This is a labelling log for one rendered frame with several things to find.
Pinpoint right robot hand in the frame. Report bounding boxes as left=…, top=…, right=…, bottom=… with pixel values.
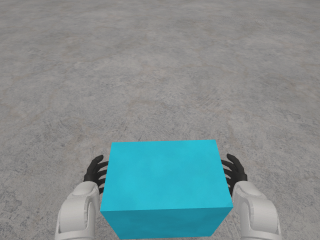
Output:
left=221, top=153, right=248, bottom=197

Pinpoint left robot hand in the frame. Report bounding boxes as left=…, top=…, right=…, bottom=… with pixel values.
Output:
left=83, top=155, right=109, bottom=194

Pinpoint right robot forearm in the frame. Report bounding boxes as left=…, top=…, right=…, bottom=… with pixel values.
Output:
left=232, top=181, right=282, bottom=240

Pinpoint carton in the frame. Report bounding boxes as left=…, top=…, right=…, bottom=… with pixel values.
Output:
left=100, top=139, right=234, bottom=240

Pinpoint left robot forearm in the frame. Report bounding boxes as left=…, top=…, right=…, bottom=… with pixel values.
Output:
left=54, top=181, right=100, bottom=240

